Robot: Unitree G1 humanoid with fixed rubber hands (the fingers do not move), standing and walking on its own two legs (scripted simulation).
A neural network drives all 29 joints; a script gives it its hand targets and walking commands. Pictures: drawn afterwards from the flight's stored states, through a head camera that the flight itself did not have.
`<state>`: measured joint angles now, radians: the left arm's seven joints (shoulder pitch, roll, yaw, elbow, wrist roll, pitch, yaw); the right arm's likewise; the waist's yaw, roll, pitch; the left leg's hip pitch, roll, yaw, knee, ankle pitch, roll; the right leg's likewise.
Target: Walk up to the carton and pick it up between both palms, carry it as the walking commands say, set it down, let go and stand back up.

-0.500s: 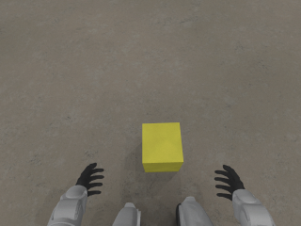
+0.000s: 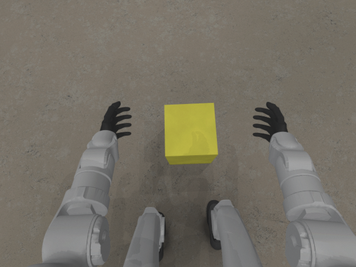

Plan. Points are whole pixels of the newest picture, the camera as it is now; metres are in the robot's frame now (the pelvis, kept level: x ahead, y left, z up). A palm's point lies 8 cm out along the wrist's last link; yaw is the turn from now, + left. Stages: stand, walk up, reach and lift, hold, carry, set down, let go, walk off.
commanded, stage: reach and lift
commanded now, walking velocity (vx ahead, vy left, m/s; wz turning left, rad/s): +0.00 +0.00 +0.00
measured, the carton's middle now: (189, 136) +0.52 -0.02 -0.55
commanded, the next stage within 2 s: none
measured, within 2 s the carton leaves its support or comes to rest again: neither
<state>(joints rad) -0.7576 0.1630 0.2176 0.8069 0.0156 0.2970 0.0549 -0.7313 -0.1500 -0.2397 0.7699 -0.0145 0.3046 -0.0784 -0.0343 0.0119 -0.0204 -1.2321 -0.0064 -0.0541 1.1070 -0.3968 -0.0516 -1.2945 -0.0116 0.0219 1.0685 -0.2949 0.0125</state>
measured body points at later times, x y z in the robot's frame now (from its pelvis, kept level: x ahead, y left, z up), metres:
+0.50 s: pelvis +0.01 +0.00 -0.01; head +0.33 -0.01 +0.31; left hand +0.54 +0.16 -0.13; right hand +0.53 -0.22 -0.13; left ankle +0.06 +0.15 -0.64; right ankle +0.10 -0.12 -0.64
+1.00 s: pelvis -0.01 +0.01 -0.14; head +0.33 +0.00 +0.16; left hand +0.54 +0.16 -0.27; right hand +0.52 -0.22 -0.27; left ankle +0.06 +0.15 -0.64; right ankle +0.10 -0.12 -0.64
